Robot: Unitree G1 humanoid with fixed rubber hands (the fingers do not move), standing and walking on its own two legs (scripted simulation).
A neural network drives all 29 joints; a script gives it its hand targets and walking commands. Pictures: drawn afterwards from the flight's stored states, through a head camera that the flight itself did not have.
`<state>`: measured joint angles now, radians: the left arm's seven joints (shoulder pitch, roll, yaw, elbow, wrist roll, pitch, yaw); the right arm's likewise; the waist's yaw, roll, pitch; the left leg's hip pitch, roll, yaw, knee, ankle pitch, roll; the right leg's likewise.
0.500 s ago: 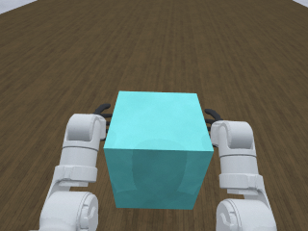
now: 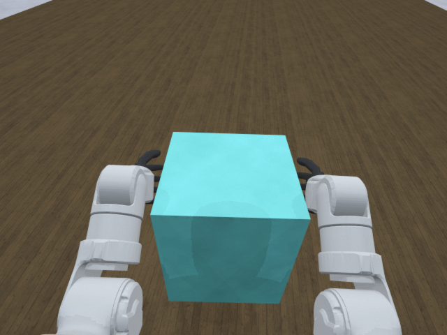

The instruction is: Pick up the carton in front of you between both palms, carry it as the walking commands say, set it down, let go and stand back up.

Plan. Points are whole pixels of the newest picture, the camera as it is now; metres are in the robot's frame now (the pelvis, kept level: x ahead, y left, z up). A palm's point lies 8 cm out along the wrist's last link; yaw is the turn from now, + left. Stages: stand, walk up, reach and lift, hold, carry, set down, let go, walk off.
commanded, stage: carry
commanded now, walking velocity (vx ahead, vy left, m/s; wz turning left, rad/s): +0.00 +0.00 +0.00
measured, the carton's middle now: (226, 218) +0.34 +0.00 +0.06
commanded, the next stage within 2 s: none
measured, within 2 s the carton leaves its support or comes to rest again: neither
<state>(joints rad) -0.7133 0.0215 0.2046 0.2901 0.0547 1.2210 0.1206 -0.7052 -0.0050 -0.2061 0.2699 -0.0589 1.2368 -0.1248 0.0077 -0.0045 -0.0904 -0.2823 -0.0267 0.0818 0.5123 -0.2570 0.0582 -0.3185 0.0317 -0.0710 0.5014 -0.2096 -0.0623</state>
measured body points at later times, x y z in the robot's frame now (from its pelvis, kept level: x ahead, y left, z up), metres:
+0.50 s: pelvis +0.00 +0.00 +0.00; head -0.02 +0.00 +0.45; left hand +0.36 +0.16 +0.13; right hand +0.36 -0.15 +0.13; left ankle +0.01 +0.08 -0.74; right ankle +0.03 -0.08 -0.73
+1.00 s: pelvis +0.02 +0.00 +0.00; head -0.01 +0.00 +0.45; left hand +0.38 +0.15 +0.15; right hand +0.38 -0.15 +0.14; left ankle +0.01 +0.08 -0.73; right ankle +0.03 -0.08 -0.72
